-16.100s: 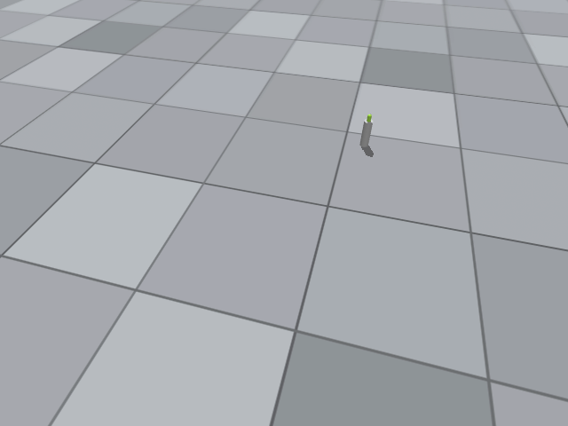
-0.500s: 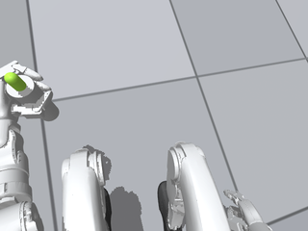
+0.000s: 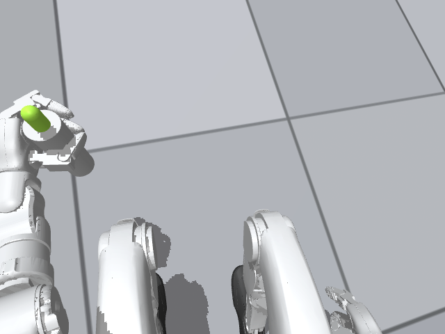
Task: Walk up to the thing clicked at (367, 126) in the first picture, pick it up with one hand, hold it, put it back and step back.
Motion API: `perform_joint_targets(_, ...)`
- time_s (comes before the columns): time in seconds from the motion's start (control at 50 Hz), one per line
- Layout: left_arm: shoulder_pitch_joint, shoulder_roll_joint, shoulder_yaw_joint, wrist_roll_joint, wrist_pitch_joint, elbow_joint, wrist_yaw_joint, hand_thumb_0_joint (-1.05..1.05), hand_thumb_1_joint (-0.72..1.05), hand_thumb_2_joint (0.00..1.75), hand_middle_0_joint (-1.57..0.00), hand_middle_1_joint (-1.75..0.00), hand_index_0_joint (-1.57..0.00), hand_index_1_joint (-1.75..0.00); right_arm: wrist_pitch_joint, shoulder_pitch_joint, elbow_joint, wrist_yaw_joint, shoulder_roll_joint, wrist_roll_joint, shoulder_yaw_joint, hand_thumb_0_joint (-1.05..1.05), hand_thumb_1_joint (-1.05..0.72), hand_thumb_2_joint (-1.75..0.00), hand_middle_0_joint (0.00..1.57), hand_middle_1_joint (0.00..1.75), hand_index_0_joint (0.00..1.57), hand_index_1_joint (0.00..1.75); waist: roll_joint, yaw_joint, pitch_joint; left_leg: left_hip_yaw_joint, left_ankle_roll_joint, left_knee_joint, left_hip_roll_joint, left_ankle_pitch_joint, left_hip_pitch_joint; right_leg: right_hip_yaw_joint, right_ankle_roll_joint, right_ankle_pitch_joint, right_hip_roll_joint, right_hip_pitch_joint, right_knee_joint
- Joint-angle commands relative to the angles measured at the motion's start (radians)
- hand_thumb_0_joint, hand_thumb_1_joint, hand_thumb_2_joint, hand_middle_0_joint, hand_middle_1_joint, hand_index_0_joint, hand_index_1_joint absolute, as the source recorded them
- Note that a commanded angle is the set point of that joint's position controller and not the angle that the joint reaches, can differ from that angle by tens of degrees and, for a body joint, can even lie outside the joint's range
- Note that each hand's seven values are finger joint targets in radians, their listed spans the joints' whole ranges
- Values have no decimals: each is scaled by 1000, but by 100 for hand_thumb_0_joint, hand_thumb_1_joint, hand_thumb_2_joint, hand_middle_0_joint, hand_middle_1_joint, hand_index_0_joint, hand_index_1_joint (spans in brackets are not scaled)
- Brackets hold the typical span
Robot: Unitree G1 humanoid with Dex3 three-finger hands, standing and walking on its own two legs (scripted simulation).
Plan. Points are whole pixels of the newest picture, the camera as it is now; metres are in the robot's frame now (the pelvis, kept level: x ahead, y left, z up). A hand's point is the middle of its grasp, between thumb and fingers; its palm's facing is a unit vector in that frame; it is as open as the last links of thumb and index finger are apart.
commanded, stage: lift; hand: left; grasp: from the side
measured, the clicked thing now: (59, 143) +0.45 +0.26 -0.05
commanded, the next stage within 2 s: none
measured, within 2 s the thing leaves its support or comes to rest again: neither
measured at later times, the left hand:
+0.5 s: hand (37, 131) +0.42 +0.24 +0.05, palm faces +0.09 -0.99 -0.06, open 6.9 cm
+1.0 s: hand out of the picture +0.37 +0.23 +0.22, palm faces +0.13 -0.99 -0.04, open 6.9 cm
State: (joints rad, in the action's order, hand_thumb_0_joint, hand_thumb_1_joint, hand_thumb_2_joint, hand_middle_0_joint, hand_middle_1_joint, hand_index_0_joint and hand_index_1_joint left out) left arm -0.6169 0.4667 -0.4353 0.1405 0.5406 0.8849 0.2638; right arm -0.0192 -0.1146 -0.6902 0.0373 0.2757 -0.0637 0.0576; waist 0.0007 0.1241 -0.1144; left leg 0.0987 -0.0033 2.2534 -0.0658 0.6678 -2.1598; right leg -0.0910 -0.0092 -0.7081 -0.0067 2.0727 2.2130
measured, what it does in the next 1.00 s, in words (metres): rises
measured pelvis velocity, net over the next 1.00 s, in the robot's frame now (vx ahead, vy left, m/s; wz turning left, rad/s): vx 0.03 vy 0.00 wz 0.07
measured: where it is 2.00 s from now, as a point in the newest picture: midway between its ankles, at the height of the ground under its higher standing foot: (203, 327)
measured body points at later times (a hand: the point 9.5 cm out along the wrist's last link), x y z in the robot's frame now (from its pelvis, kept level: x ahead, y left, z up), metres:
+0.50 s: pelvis +0.00 +0.00 +0.05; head +0.19 +0.03 +0.46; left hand +0.41 +0.30 +0.06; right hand +0.15 -0.26 -0.07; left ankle +0.09 +0.13 -0.34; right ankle +0.09 -0.12 -0.34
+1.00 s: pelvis +0.03 +0.00 +0.20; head +0.16 +0.03 +0.63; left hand +0.36 +0.29 +0.23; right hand +0.21 -0.24 +0.09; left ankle +0.09 +0.13 -0.34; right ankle +0.09 -0.12 -0.34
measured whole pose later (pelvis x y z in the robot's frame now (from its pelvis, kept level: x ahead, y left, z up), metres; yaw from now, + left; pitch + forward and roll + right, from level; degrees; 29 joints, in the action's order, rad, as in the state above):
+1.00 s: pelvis +0.03 +0.00 +0.20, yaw +4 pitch +26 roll -4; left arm -0.15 0.30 -0.23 0.22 0.26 0.29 0.15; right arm -0.07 -0.16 -0.64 -0.05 0.24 0.05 0.01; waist 0.04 0.04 -0.19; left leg 0.05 0.00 1.61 -0.06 0.61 -1.46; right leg -0.07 0.00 -0.63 0.00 1.38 1.57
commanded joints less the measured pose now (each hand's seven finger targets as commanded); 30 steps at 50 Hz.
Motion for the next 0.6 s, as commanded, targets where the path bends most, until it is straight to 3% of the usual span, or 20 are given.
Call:
perform_joint_targets(0.0,-349,283,-80,28,107,-280,-2,0,38,128,-139,-149,-142,-147,-19,-124,64,-10,208,-3,-80,0,-92,-90,20,30,20,30,213,-34,-714,-37,-21,-262,35,-187,541,-12,-34,226,-31,-332,-246)
perform_joint_targets(0.14,-339,296,-88,51,98,-381,23,0,36,128,-138,-149,-141,-147,-22,-123,78,-16,205,11,-96,0,-92,-90,20,30,20,30,225,-45,-754,-48,-24,-302,36,-171,578,6,-35,211,-32,-373,-282)
perform_joint_targets(0.16,-349,280,-75,60,97,-406,31,0,37,128,-137,-148,-140,-146,-24,-125,75,-18,203,13,-96,0,-92,-90,20,30,20,30,234,-34,-766,-48,-25,-303,35,-185,593,6,-34,225,-30,-381,-283)
perform_joint_targets(0.18,-328,288,-89,62,88,-399,32,0,37,127,-136,-146,-139,-145,-25,-131,71,-20,203,14,-100,0,-92,-90,20,30,20,30,222,-42,-779,-47,-25,-310,35,-193,612,9,-34,229,-31,-385,-294)
perform_joint_targets(0.24,-311,273,-77,70,68,-456,33,0,36,126,-135,-145,-137,-143,-30,-129,88,-26,197,23,-107,0,-92,-90,20,30,20,30,231,-50,-789,-45,-23,-342,36,-179,635,17,-37,213,-29,-395,-321)
perform_joint_targets(0.3,-287,215,-41,80,43,-469,30,0,36,126,-133,-144,-136,-142,-35,-115,98,-33,194,34,-111,0,-91,-90,20,30,20,30,221,-41,-759,-33,-21,-377,33,-146,662,16,-38,188,-26,-377,-349)
perform_joint_targets(0.38,-260,210,-30,88,18,-505,30,0,37,127,-135,-145,-137,-143,-44,-114,99,-42,190,45,-115,0,-91,-90,20,30,20,30,187,-48,-724,-29,-23,-418,34,-109,665,25,-36,161,-24,-404,-400)
perform_joint_targets(0.4,-236,211,-33,91,11,-514,28,0,37,127,-135,-146,-138,-144,-44,-111,103,-43,181,48,-114,0,-91,-90,20,30,20,30,178,-58,-737,-35,-24,-422,35,-121,671,31,-34,168,-24,-431,-420)
perform_joint_targets(0.44,-206,173,-11,99,-7,-542,26,0,40,127,-134,-145,-137,-143,-46,-113,121,-48,178,55,-118,0,-91,-90,20,30,20,30,150,-50,-735,-37,-28,-442,37,-133,672,34,-30,176,-22,-481,-454)
perform_joint_targets(0.52,-146,180,-21,103,-46,-611,0,0,42,128,-134,-146,-137,-143,-50,-103,137,-57,173,71,-119,0,-90,-89,20,30,20,30,143,-82,-734,-33,-25,-511,33,-134,744,44,-29,177,-20,-543,-514)
perform_joint_targets(0.58,-102,146,9,104,-66,-703,-15,0,44,128,-133,-144,-136,-142,-51,-98,149,-64,165,79,-124,0,-89,-89,20,30,20,30,162,-85,-729,-26,-23,-560,30,-138,810,45,-30,186,-19,-567,-554)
